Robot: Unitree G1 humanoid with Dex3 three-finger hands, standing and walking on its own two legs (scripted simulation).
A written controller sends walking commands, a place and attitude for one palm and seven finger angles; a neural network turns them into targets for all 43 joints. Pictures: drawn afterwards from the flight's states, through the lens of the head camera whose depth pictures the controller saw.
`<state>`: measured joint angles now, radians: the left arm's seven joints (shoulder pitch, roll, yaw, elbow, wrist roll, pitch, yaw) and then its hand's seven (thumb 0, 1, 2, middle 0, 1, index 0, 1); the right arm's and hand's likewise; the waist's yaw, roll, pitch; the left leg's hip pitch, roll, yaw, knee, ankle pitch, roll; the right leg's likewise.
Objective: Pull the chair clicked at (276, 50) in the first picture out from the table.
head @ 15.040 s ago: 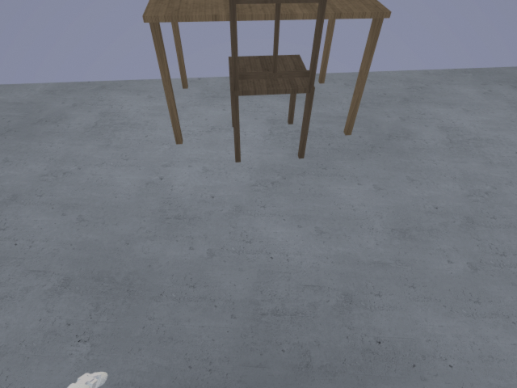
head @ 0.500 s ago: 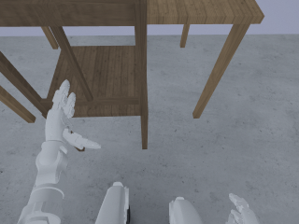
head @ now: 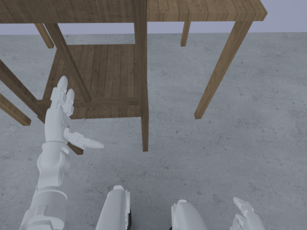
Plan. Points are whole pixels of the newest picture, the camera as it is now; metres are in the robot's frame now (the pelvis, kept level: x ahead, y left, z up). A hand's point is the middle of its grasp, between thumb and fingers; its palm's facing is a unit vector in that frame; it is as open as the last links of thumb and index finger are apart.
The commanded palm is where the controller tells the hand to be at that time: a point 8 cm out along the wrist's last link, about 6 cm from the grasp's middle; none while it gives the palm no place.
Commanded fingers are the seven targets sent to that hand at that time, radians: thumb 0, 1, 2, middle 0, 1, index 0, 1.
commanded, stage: aim the fingers beside a spindle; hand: left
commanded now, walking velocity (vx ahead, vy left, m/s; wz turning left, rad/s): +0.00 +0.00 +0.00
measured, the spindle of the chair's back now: (73, 70) +0.52 +0.24 +0.06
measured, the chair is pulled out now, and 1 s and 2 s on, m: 0.00 0.00 0.00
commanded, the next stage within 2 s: push the fingers through the gap in 0.70 s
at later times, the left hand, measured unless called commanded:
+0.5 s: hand (76, 119) +0.38 +0.21 +0.04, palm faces +0.13 -0.99 -0.04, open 16.9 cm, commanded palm +0.34 +0.25 +0.03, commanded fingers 0.00 -0.50 0.30 -0.06 -0.08 -0.06 -0.08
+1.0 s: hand (79, 115) +0.39 +0.20 +0.04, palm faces +0.12 -0.99 -0.04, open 16.9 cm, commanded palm +0.36 +0.25 +0.04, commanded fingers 0.00 -0.50 0.30 -0.06 -0.08 -0.06 -0.08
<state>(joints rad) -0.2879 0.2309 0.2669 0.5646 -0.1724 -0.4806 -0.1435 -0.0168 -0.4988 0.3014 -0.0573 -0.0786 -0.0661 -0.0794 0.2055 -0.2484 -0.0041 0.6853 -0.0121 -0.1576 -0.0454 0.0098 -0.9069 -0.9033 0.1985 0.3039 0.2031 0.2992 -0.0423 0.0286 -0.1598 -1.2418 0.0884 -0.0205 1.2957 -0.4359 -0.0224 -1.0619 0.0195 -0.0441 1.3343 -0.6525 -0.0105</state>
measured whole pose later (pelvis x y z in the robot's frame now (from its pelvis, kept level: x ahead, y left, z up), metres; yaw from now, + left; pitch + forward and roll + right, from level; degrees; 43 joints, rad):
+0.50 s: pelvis +0.00 +0.00 +0.00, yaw +0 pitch +22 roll -2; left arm -0.28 0.27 0.29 0.58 -0.18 -0.47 -0.15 -0.02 -0.50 0.30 -0.06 -0.08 -0.07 -0.08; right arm 0.20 -0.25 0.00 0.67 -0.01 -0.14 -0.04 0.01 -0.91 -0.90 0.20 0.30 0.20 0.30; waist -0.04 0.03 -0.17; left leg -1.23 0.09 -0.02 1.29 -0.44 -0.02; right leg -1.05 0.02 -0.04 1.33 -0.65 -0.01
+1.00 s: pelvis +0.00 +0.00 +0.00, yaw +0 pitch +22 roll -2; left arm -0.33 0.27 0.29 0.63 -0.18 -0.45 -0.15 -0.02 -0.50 0.30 -0.06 -0.08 -0.07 -0.08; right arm 0.22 -0.25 0.00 0.68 -0.01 -0.14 -0.04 0.01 -0.91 -0.90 0.20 0.30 0.20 0.30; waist -0.04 0.03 -0.17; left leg -1.23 0.09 -0.02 1.28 -0.44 -0.02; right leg -1.05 0.02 -0.04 1.32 -0.65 -0.01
